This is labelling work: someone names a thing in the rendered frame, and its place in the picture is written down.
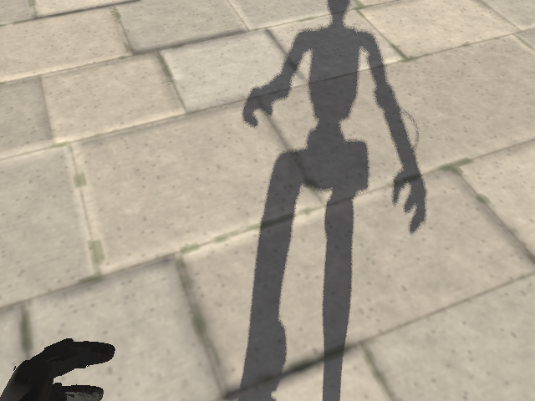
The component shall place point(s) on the robot left hand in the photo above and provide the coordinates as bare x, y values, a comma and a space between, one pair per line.
33, 379

